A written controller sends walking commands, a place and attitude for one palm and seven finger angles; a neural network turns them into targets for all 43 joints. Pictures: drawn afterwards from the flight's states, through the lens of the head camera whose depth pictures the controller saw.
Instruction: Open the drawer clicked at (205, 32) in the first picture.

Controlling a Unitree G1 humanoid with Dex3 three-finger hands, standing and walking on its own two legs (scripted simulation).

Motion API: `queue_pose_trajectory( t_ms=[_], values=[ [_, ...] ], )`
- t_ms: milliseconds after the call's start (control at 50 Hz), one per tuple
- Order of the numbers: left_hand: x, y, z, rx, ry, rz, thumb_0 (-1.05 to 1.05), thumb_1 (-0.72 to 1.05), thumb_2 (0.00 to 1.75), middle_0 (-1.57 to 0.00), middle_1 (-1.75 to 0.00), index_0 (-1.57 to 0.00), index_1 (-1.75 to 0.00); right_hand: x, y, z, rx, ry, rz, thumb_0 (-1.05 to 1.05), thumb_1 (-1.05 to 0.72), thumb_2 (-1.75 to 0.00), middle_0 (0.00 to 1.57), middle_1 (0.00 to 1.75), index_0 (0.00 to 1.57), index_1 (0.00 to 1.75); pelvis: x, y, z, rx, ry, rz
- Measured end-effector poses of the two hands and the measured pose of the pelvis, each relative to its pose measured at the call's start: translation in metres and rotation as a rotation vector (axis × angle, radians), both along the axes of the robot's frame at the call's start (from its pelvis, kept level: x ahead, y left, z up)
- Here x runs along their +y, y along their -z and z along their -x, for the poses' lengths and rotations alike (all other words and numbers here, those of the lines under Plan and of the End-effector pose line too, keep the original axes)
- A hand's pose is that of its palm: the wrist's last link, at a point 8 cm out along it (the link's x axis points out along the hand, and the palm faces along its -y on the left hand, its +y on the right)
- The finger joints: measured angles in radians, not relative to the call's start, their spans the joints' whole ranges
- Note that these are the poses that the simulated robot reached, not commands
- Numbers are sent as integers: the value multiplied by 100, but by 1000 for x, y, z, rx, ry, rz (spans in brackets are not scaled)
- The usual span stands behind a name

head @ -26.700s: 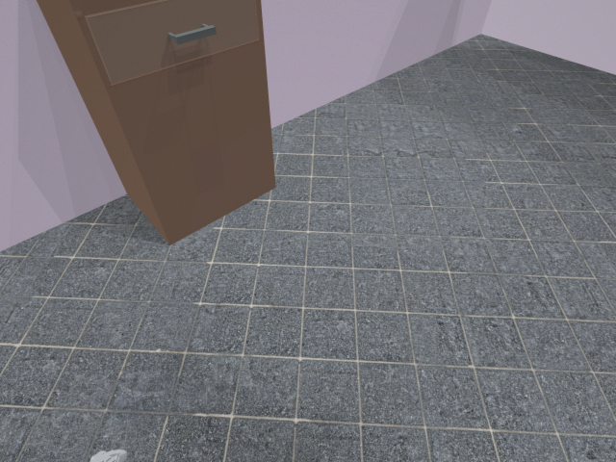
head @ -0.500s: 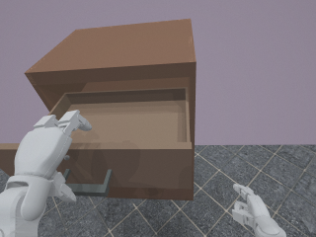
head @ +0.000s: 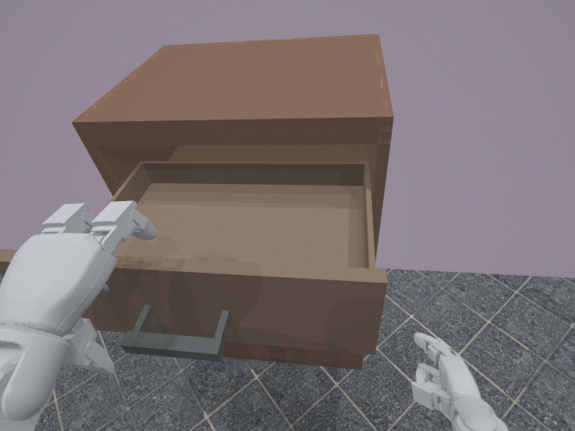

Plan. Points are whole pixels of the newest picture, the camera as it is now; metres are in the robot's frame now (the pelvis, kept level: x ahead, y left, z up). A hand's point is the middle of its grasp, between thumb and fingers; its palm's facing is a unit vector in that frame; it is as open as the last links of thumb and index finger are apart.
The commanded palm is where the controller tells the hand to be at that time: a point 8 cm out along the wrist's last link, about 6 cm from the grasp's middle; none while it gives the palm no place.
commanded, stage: draw the hand back to the body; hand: left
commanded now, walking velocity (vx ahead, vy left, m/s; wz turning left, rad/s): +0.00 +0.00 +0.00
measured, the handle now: (178, 330) +0.22 +0.20 +0.05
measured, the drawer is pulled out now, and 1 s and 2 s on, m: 0.29 0.29 0.29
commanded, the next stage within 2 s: step back with the hand held close in 1.08 s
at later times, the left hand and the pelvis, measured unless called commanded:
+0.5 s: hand (100, 241) +0.21 +0.22 +0.24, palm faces +0.44 -0.83 -0.34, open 12.0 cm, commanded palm +0.15 +0.26 +0.24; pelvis +0.03 +0.00 +0.00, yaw +1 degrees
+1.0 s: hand (114, 252) +0.21 +0.21 +0.22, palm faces +0.47 -0.79 -0.39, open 7.9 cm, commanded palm +0.15 +0.26 +0.24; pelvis +0.03 -0.03 +0.00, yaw +2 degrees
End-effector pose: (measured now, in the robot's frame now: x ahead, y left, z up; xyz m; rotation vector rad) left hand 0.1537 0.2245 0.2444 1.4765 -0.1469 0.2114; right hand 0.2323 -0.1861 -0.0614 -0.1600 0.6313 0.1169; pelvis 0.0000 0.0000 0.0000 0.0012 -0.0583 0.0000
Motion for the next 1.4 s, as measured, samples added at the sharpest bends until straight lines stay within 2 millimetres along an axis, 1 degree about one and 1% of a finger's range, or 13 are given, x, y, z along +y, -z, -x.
queue_pose_trajectory(
  t_ms=[100,140,200,240,300,440,580,680,820,1000,1200,1300,1400],
  values=[
    [20,-2,-2,-10,-70,16,0,-50,30,-32,-120,-32,-120,9,-1,-5,15,-7,-5,2,-90,-90,20,30,20,30,6,0,0,4,-3,0],
    [25,2,-3,-58,22,342,-1,-49,30,-32,-120,-32,-120,11,-3,-4,-22,11,-6,2,-90,-90,20,30,20,30,8,-1,1,-6,-11,4],
    [26,19,-2,-149,109,732,-1,-46,31,-32,-118,-32,-118,13,-9,4,-71,48,-4,2,-90,-90,20,30,20,30,7,-1,-3,-13,-13,2],
    [23,24,0,-211,151,880,-1,-43,32,-32,-116,-31,-116,11,-10,12,-81,60,23,2,-90,-90,20,30,20,30,6,-1,-7,-15,-14,3],
    [22,16,3,-325,208,963,-1,-37,35,-31,-111,-31,-112,7,-9,22,-76,65,61,2,-90,-90,20,30,20,30,4,-2,-15,-19,-20,7],
    [30,-10,-6,-478,258,918,-1,-17,44,-29,-98,-29,-98,-7,6,31,-18,88,78,2,-90,-90,20,30,20,30,3,-3,-24,-25,-26,9],
    [30,3,-24,-383,205,925,-1,7,54,-27,-83,-27,-83,-22,11,29,19,135,68,2,-90,-90,20,30,20,30,-2,-4,-28,-3,-15,5],
    [27,5,-20,-348,176,895,0,24,62,-26,-72,-26,-72,-31,10,20,6,151,68,2,-90,-90,20,30,20,30,-7,-4,-32,7,-17,7],
    [32,-4,-14,-411,129,862,0,48,72,-24,-56,-24,-56,-36,9,6,-19,147,53,2,-90,-90,20,30,20,30,-15,-4,-33,3,-28,6],
    [23,9,-16,-392,98,910,1,77,84,-22,-38,-22,-38,-41,9,1,-28,133,43,2,-90,-90,20,30,20,30,-25,-3,-33,4,-33,0],
    [13,-1,-12,-403,131,868,1,87,89,-22,-31,-21,-32,-49,12,6,-28,147,35,2,-90,-90,20,30,20,30,-31,-2,-32,-1,-34,-1],
    [24,-13,-12,-435,148,781,1,88,89,-22,-30,-21,-31,-54,17,18,21,149,42,2,-90,-90,20,30,20,30,-31,-2,-24,30,-73,8],
    [31,6,-7,-356,124,799,1,89,89,-21,-30,-21,-31,-61,23,36,91,182,88,2,-90,-90,20,30,20,30,-24,0,-15,66,-91,10]
  ],
)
